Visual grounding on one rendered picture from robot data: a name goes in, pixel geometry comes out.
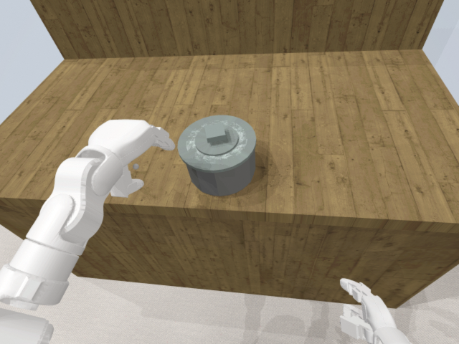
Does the knob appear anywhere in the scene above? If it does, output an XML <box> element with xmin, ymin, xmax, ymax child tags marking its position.
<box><xmin>204</xmin><ymin>123</ymin><xmax>226</xmax><ymax>143</ymax></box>

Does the pot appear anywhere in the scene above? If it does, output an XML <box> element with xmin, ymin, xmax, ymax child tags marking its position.
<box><xmin>186</xmin><ymin>150</ymin><xmax>255</xmax><ymax>196</ymax></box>

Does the left robot forearm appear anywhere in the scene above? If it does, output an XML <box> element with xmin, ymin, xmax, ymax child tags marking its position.
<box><xmin>0</xmin><ymin>145</ymin><xmax>123</xmax><ymax>311</ymax></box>

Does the right robot hand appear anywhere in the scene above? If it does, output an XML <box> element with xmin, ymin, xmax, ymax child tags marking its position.
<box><xmin>340</xmin><ymin>278</ymin><xmax>397</xmax><ymax>344</ymax></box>

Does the left robot hand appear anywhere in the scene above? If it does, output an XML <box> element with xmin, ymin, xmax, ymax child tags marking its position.
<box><xmin>88</xmin><ymin>120</ymin><xmax>175</xmax><ymax>198</ymax></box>

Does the lid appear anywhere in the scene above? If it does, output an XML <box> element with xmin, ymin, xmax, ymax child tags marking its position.
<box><xmin>177</xmin><ymin>115</ymin><xmax>256</xmax><ymax>173</ymax></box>

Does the right robot forearm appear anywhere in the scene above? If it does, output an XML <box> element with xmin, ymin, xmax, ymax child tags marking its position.
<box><xmin>373</xmin><ymin>327</ymin><xmax>412</xmax><ymax>344</ymax></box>

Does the table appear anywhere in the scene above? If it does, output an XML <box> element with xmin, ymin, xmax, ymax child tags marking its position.
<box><xmin>0</xmin><ymin>0</ymin><xmax>459</xmax><ymax>309</ymax></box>

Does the robot left upper arm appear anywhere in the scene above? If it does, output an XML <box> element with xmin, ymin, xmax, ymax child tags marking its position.
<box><xmin>0</xmin><ymin>308</ymin><xmax>54</xmax><ymax>344</ymax></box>

